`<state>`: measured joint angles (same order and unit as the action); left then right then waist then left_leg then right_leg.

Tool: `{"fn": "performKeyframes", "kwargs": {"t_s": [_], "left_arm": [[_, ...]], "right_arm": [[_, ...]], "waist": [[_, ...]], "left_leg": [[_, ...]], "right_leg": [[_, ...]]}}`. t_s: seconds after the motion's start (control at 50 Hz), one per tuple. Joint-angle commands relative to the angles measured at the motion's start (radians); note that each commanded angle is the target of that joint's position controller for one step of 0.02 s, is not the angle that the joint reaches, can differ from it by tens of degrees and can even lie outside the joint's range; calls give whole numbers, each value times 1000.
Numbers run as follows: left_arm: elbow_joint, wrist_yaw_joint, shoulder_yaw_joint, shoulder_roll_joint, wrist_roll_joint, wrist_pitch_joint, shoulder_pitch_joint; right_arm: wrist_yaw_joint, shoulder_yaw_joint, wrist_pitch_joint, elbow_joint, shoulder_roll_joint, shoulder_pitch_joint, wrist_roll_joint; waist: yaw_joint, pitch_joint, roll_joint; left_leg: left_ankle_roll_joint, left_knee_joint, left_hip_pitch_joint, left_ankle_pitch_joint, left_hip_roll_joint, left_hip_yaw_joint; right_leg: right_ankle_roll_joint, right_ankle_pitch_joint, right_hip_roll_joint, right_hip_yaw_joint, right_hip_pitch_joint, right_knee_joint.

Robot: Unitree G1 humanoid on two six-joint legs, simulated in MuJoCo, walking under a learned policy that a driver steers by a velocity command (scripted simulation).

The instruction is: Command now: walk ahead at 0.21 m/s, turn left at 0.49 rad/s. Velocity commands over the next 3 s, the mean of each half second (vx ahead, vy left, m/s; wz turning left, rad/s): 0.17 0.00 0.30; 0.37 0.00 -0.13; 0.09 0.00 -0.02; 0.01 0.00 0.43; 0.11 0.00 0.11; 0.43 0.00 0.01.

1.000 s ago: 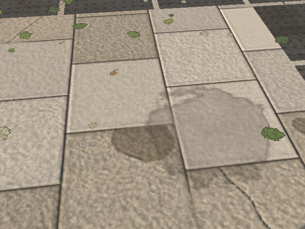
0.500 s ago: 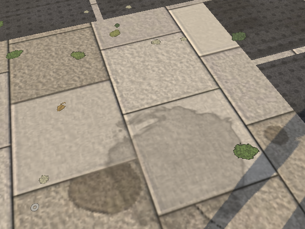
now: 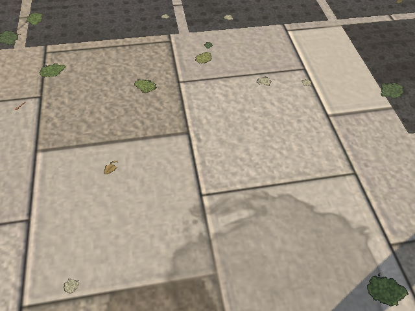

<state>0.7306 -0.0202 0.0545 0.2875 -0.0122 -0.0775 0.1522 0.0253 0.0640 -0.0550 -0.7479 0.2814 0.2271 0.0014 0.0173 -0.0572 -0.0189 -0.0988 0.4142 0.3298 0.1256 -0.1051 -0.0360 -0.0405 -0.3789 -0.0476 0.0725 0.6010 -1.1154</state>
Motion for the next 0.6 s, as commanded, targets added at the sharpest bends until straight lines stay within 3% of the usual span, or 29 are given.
{"fn": "performKeyframes", "kwargs": {"t_s": [0.02, 0.06, 0.1, 0.18, 0.22, 0.26, 0.28, 0.3, 0.32, 0.34, 0.36, 0.38, 0.42, 0.5, 0.54, 0.6], "left_arm": [[-45, -23, 23, 73, -5, 19, 97], [-56, -24, 20, 66, -5, 26, 51], [-73, -19, 18, 64, 2, 29, -10], [-89, 1, 18, 72, 7, 21, -77], [-93, 9, 24, 86, 5, 9, -70], [-85, 13, 28, 86, -3, -8, -24], [-93, 7, 36, 134, -21, -15, -7], [-97, 0, 41, 174, -37, -7, 6], [-62, 1, 25, 91, -27, 7, 63], [-54, 9, 18, 68, -6, 10, 99], [-37, 13, 35, 116, 6, 19, 139], [-37, 13, 41, 146, 13, 23, 127], [-50, 4, 43, 154, 11, 28, 70], [-51, 5, 43, 137, 22, 26, 46], [-39, 11, 47, 146, 30, 28, 74], [-29, 17, 39, 130, 36, 37, 84]], "right_arm": [[-20, 48, -1, 80, 177, -25, -6], [-35, 49, 19, 80, 177, -15, -20], [-49, 49, 40, 82, 174, -3, -25], [-60, 41, 62, 82, 155, 18, -11], [-59, 34, 64, 86, 143, 15, -8], [-57, 23, 59, 95, 121, -16, -12], [-55, 10, 50, 104, 85, 12, 6], [-51, -2, 37, 92, 47, 129, 19], [-48, -7, 38, 92, 63, 137, 13], [-46, 5, 44, 96, 113, 80, 2], [-44, 14, 51, 103, 131, 21, -7], [-40, 21, 59, 105, 140, -6, -9], [-33, 19, 52, 109, 123, -27, -9], [-25, -4, 11, 88, 43, -25, -4], [-21, -2, -1, 88, 52, -31, -11], [-19, 4, -8, 63, 58, 31, -11]], "waist": [[-54, 175, 84], [-38, 201, 98], [-14, 202, 116], [22, 184, 141], [17, 175, 152], [-30, 159, 149], [-17, 201, 76], [46, 265, -116], [22, 304, -227], [-27, 259, -173], [-58, 215, -142], [-61, 150, -118], [-38, 79, -130], [-35, 109, -160], [-39, 126, -158], [4, 119, -123]], "left_leg": [[-174, -78, -74, -690, 243, -188], [-136, -55, -81, -604, 219, -186], [-107, -38, -97, -494, 211, -215], [-98, 8, -152, -376, 238, -277], [-95, 53, -171, -357, 250, -324], [-51, 113, -146, -278, 206, -334], [-5, 197, -82, -153, 151, -293], [51, 322, 59, 272, 42, -189], [99, 402, 137, 522, 48, -122], [121, 489, 201, 533, 75, -102], [133, 584, 289, 509, 73, -70], [139, 637, 340, 460, 93, -60], [131, 592, 311, 368, 121, -28], [101, 337, 82, 258, 105, 51], [91, 225, 18, 201, 95, 67], [60, 68, -161, 105, 75, 91]], "right_leg": [[-37, 100, 17, -15, -39, 120], [-47, 199, 34, -7, -56, 222], [-51, 262, 49, 6, -60, 313], [-42, 267, 55, 13, -81, 453], [-16, 224, 61, 10, -124, 522], [34, 406, 47, 3, -268, 717], [84, 693, -79, 102, -413, 705], [218, 942, -240, 264, -592, 662], [337, 732, -342, 428, -608, 705], [336, 395, -310, 473, -595, 762], [306, 69, -278, 480, -595, 809], [282, -136, -255, 464, -546, 851], [240, -180, -203, 376, -419, 905], [226, 8, -115, 178, -310, 916], [239, 10, -132, 174, -316, 899], [207, -91, -121, 159, -223, 837]]}}
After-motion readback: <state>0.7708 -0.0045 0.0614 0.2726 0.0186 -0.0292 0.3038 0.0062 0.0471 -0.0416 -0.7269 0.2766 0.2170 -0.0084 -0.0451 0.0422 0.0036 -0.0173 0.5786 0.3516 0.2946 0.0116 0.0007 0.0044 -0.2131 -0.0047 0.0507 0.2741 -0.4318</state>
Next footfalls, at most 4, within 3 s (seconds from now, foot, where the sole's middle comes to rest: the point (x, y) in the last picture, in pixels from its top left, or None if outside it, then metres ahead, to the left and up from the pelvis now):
0.28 right None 0.24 -0.14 -0.78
0.64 left None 0.20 0.12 -0.78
1.06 right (234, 278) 0.53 -0.08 -0.78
1.46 left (161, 296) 0.47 0.15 -0.78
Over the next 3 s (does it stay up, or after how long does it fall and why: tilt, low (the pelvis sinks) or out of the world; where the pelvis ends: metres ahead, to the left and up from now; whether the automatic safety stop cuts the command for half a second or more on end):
stays up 0.66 0.09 -0.02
